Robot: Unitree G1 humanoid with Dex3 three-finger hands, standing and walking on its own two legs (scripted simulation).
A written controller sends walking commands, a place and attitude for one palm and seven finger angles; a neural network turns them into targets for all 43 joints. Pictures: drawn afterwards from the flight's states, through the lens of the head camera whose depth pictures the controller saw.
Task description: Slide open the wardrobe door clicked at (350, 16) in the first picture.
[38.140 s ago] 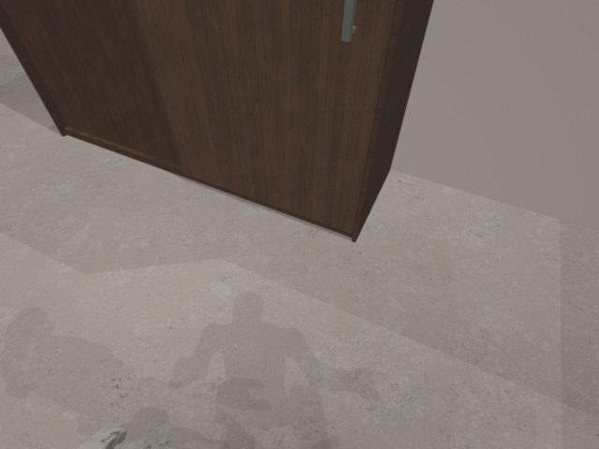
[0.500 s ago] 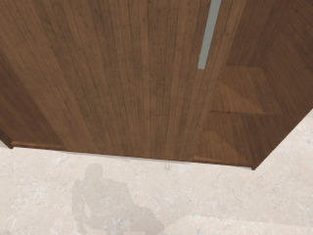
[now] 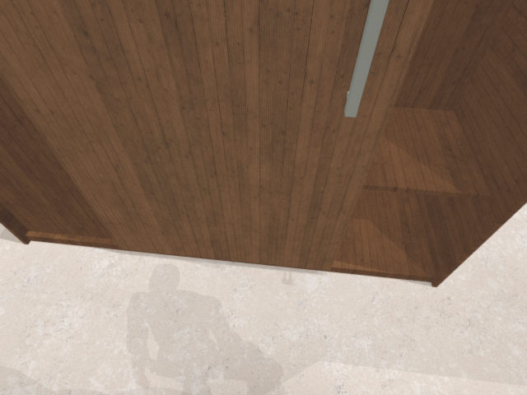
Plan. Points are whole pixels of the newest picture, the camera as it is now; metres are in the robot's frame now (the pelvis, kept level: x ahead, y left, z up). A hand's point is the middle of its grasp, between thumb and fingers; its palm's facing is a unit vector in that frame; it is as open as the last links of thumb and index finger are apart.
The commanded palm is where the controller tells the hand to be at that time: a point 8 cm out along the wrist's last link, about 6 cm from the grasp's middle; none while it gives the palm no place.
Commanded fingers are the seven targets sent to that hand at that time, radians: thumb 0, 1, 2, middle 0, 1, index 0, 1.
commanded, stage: look to check the result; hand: right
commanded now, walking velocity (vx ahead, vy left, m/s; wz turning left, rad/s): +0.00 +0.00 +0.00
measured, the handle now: (371, 23) +0.64 -0.13 +0.24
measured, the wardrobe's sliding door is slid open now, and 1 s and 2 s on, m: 0.42 0.42 0.42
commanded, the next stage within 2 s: stand and wait in 0.28 s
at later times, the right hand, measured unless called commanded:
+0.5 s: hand out of the picture +0.02 -0.18 -0.18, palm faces -0.02 +0.98 -0.19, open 7.4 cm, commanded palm none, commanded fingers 0.00 -0.90 -0.90 0.20 0.30 0.20 0.30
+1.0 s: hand out of the picture +0.01 -0.18 -0.18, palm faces -0.02 +0.98 -0.19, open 7.4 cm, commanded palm none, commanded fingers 0.00 -0.90 -0.90 0.20 0.30 0.20 0.30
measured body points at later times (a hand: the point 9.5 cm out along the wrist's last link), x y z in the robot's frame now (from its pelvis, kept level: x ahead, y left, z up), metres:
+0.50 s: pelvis +0.01 +0.00 +0.00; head +0.03 -0.01 +0.45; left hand +0.03 +0.23 -0.16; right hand +0.02 -0.23 -0.16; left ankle -0.04 +0.12 -0.74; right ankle +0.04 -0.10 -0.74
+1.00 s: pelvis +0.01 -0.01 +0.00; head +0.03 -0.02 +0.45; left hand +0.02 +0.22 -0.16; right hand +0.02 -0.23 -0.16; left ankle -0.04 +0.12 -0.74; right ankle +0.04 -0.10 -0.74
